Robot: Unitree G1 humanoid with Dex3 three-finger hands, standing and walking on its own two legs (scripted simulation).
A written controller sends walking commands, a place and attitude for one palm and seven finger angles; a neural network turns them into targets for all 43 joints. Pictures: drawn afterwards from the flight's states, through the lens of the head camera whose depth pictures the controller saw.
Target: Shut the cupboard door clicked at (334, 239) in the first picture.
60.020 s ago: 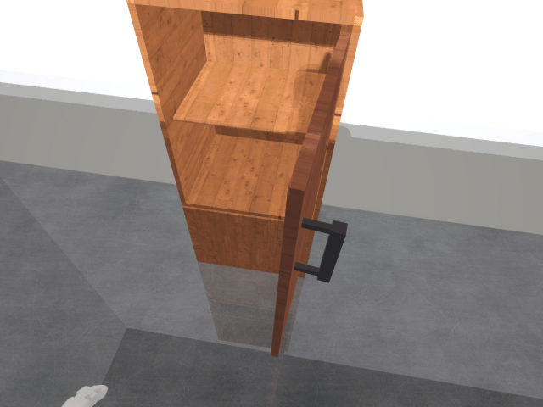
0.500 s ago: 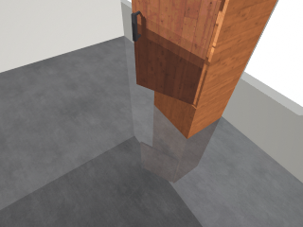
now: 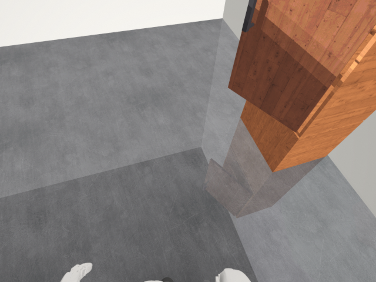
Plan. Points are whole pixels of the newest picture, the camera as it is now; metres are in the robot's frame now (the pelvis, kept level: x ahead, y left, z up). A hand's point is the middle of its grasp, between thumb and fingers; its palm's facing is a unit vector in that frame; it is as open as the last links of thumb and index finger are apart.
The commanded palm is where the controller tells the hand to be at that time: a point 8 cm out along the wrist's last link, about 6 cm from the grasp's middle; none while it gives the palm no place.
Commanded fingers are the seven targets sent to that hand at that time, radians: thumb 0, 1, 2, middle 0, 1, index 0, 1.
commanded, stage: walk to a spot facing it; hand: left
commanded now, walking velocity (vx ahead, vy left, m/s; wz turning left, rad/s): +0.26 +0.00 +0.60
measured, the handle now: (252, 11) +1.00 -0.21 +0.05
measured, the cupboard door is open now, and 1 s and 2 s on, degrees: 27 27 27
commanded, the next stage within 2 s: turn to face it in 1.22 s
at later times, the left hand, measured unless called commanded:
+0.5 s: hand out of the picture -0.02 +0.13 -0.16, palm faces +0.42 -0.87 -0.26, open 7.4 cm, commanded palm none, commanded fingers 0.00 0.90 0.90 -0.20 -0.30 -0.20 -0.30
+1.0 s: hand (71, 240) +0.22 +0.29 -0.15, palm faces +0.55 -0.80 -0.22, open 7.4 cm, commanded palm none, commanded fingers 0.00 0.90 0.90 -0.20 -0.30 -0.20 -0.30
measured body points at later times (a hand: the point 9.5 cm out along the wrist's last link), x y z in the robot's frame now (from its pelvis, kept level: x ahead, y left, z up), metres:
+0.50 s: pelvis +0.07 -0.04 +0.00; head +0.12 -0.04 +0.44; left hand -0.04 +0.18 -0.14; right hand +0.24 -0.25 -0.16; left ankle +0.07 +0.12 -0.67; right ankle +0.01 -0.16 -0.74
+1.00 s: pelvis +0.23 +0.07 +0.00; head +0.26 +0.08 +0.44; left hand +0.19 +0.34 -0.13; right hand +0.37 -0.11 -0.16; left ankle +0.13 +0.13 -0.74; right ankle +0.40 +0.00 -0.71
